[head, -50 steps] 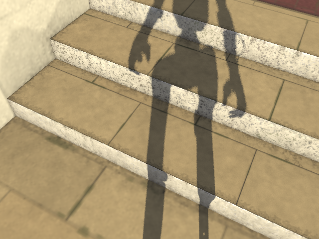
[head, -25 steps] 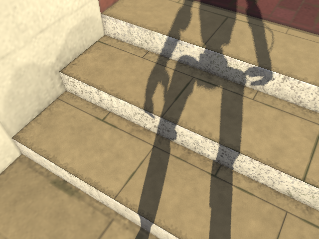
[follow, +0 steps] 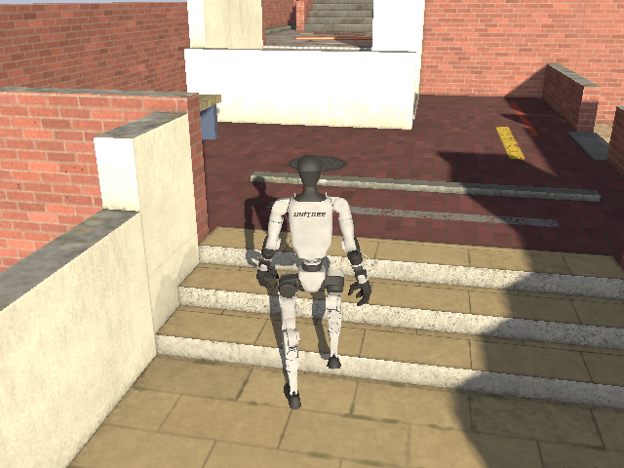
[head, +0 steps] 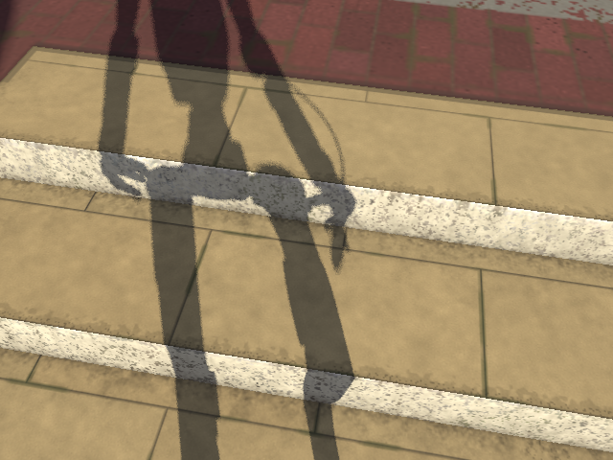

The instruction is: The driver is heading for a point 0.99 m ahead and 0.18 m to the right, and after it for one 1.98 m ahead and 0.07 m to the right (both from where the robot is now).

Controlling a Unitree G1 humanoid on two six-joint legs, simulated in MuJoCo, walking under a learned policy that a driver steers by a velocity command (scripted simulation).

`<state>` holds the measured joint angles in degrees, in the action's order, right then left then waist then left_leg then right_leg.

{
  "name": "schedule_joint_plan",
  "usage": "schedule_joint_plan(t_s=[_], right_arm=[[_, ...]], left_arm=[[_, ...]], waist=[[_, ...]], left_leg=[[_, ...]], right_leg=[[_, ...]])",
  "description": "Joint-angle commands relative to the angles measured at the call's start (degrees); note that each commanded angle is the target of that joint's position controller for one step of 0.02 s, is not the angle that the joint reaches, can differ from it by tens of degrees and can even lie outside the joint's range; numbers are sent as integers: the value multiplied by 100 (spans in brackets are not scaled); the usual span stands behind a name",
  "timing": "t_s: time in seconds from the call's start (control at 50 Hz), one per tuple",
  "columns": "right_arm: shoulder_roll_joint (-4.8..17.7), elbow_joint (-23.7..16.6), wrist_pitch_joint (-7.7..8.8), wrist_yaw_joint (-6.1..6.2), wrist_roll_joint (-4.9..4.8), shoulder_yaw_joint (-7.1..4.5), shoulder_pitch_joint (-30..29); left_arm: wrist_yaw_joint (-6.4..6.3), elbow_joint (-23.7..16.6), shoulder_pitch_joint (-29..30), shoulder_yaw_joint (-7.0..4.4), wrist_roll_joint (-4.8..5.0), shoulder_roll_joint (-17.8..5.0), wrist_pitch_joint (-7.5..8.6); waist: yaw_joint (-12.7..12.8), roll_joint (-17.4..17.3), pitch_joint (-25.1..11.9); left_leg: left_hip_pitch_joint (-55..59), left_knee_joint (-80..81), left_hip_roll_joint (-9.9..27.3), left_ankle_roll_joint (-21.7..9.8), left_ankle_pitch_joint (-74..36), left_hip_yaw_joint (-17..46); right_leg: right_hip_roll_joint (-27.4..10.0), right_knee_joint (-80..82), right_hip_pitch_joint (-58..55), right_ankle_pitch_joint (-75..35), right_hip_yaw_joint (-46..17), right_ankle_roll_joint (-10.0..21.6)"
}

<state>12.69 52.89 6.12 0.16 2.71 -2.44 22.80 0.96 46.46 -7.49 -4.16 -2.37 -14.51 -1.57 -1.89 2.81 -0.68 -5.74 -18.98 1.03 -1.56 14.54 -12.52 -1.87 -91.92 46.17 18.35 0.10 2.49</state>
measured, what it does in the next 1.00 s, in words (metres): climbs, turning right: right foot 0.13 m higher, then left foot 0.13 m higher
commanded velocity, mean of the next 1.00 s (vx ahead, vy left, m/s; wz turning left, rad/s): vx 0.50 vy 0.00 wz -0.39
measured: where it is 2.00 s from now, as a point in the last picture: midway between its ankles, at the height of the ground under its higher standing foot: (486, 126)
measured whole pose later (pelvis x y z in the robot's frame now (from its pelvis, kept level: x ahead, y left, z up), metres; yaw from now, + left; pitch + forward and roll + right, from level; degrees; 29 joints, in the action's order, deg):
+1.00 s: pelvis +0.63 -0.24 +0.22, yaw -22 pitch +5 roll +4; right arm 12.8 57.7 3.4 -2.8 2.9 -0.3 21.8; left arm 3.7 46.8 -11.8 -0.2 -4.9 -16.1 3.4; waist -2.2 1.8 -6.8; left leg -29.0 -44.2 -7.8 -6.0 20.7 -5.2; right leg 3.4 -106.7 50.8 7.4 -11.7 9.2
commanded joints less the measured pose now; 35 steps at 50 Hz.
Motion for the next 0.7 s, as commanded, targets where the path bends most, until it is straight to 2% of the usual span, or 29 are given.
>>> schedule_joint_plan(t_s=[0.02,0.06,0.1,0.14,0.16,0.18,0.2,0.22,0.24,0.26,0.28,0.3,0.32,0.34,0.36,0.38,0.4,0.42,0.44,0.46,0.48,0.5,0.52,0.54,0.6,0.62,0.66,0.68,0.7], right_arm=[[593,16,73,41,85,-103,614],[567,231,106,23,133,-72,1003],[522,389,165,9,94,-20,1100],[465,519,111,34,66,35,940],[464,545,77,95,43,52,868],[551,425,9,156,-68,50,484],[597,355,-31,161,-157,49,404],[932,151,-10,150,-278,17,237],[1489,53,-38,111,-335,-129,227],[1772,-88,-85,10,-462,-255,20],[1864,-224,-81,-94,-511,-340,-7],[721,-815,-60,-263,-287,-153,4],[742,-1172,-14,-390,-142,-174,-87],[433,-1327,-53,-367,-133,-122,-129],[506,-1045,-27,-495,-10,-142,-66],[436,-1058,49,-495,151,-62,-10],[213,-1278,63,-381,197,46,-182],[100,-1453,49,-337,122,166,-418],[200,-1555,-38,-269,-12,200,-566],[212,-1558,-100,-223,-44,261,-683],[220,-1633,-163,-237,-130,303,-869],[155,-1610,-132,-195,-115,352,-963],[135,-1634,-115,-182,-111,412,-1131],[-8,-1698,-109,-219,-130,478,-1409],[-23,-1805,-97,-249,-84,583,-1996],[101,-2001,-172,-234,-97,564,-2526],[98,-2243,-336,-186,-97,564,-3241],[98,-2322,-406,-198,-3,563,-3489],[-16,-2381,-462,-233,69,586,-3768]], left_arm=[[-115,-813,1017,58,38,84,20],[-227,-1127,1510,174,49,395,35],[-305,-1582,2175,294,59,521,71],[-234,-2029,2532,435,55,627,88],[-172,-2168,2558,460,55,604,71],[14,-2136,2108,546,72,656,43],[73,-2071,1895,584,104,750,4],[80,-1833,1324,486,49,548,-14],[44,-1620,374,340,132,206,-9],[8,-1259,-914,235,170,41,33],[-25,-1122,-1296,56,161,-346,112],[-77,-1037,-600,-212,115,-1324,148],[-170,-1164,-655,-427,83,-1683,55],[-153,-1056,-433,-366,39,-1417,65],[35,-305,-1619,-164,158,-969,369],[140,139,-1769,-85,176,-744,490],[222,288,-1286,66,102,-460,544],[298,375,-940,220,-12,-109,551],[389,530,-910,306,-238,-33,538],[440,674,-922,362,-289,-14,541],[493,679,-932,312,-292,-159,550],[503,746,-1059,328,-255,-146,668],[505,810,-1174,349,-315,-147,774],[435,936,-1678,380,-376,-142,825],[324,1236,-2563,436,-399,-158,875],[406,1255,-2720,457,-459,-264,883],[482,1377,-3122,524,-421,-240,922],[540,1188,-2870,497,-251,-350,921],[547,1186,-2995,529,-148,-291,912]], waist=[[-65,-615,703],[-105,-586,800],[-101,-381,1005],[104,-381,1133],[125,-535,1099],[381,-521,837],[323,-617,473],[558,-783,31],[989,-1361,-737],[1413,-1717,-1684],[1650,-1658,-2035],[796,506,-1878],[783,574,-2544],[441,102,-2048],[1014,-95,-935],[697,189,-489],[238,-93,-471],[-96,-84,-464],[-243,-348,-423],[-368,-409,-436],[-384,-378,-403],[-475,-238,-258],[-480,-286,-213],[-297,27,-216],[174,57,60],[258,-131,118],[414,112,277],[394,168,251],[499,277,166]], left_leg=[[1120,1069,2175,-839,46,1525],[1665,950,2377,-784,77,1515],[1512,1187,2247,-545,310,1097],[758,1543,1752,-287,278,418],[491,1750,1582,-344,-86,169],[-283,2024,1327,-429,-1005,-416],[-639,2151,1238,-564,-2481,-541],[-513,1382,1394,-690,-6288,-680],[94,67,1490,-753,-8774,-611],[557,-1483,1675,-654,-9833,-449],[200,-3283,1476,-313,-7879,-281],[-2322,-5655,469,245,30,157],[-3090,-7123,-90,261,210,1572],[-3437,-7608,133,163,-260,1797],[-4533,-8174,-138,-53,-1379,3058],[-4985,-8659,-268,-182,-1392,2791],[-5230,-9011,-270,-386,-1472,2803],[-5469,-9471,-260,-616,-1543,2850],[-5935,-9610,-276,-666,-1737,2901],[-6363,-9847,-255,-724,-1708,2777],[-6549,-9918,-97,-708,-1467,2483],[-6667,-9931,45,-755,-1422,2202],[-6417,-9602,81,-771,-1482,1941],[-6481,-10071,-5,-733,-1205,1660],[-7230,-9821,-23,-491,-677,1487],[-7319,-9132,15,-330,-858,1359],[-7790,-8317,168,-88,-948,1172],[-7323,-7670,174,-100,-643,771],[-6850,-7159,150,-106,-512,579]], right_leg=[[-103,-1728,2691,606,-333,134],[-35,-2944,3939,1283,-411,369],[-44,-2627,4305,1606,-305,494],[-197,-1253,3684,1536,37,473],[-193,-684,3196,1446,345,423],[-396,858,1504,793,595,499],[-138,1608,-19,384,1004,610],[344,1591,-1117,372,1468,696],[698,1999,-1903,591,1486,748],[915,2498,-2915,343,1205,936],[944,3907,-3770,280,165,1045],[-463,5514,-4787,120,-3131,1218],[-1079,6789,-4948,-552,-5411,1309],[-1104,6945,-4525,309,-5096,1186],[-589,6695,-3905,1606,-4006,608],[-465,6522,-3578,1025,-3575,703],[-405,6409,-3076,908,-3374,776],[-374,6493,-2578,726,-3354,843],[-440,6513,-2406,-85,-3181,843],[-433,6526,-2393,-520,-2982,695],[-424,6655,-2251,-442,-2628,556],[-170,6675,-2113,-317,-2232,300],[143,6706,-1691,-181,-1842,105],[319,6754,-1671,-140,-1836,163],[253,6825,-2541,-83,-2075,482],[111,6888,-2753,-369,-2274,549],[-301,7050,-3481,-1307,-2674,809],[-394,7334,-3355,-1838,-2626,873],[-482,7580,-3333,-2366,-2597,948]])
Velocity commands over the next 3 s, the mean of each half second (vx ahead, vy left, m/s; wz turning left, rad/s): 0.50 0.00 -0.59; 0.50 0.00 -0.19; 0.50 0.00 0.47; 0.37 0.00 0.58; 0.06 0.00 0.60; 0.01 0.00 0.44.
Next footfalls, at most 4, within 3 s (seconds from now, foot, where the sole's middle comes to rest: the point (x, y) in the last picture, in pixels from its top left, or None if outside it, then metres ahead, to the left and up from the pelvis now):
0.28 right None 0.34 -0.17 -0.65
0.82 left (397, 313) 0.71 -0.19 -0.52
1.30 right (547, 176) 0.98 -0.54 -0.38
1.88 left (421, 92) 1.29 -0.31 -0.38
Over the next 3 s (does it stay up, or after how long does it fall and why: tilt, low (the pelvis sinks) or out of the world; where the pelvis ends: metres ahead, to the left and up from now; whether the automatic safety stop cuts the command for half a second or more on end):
stays up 1.24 -0.41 0.38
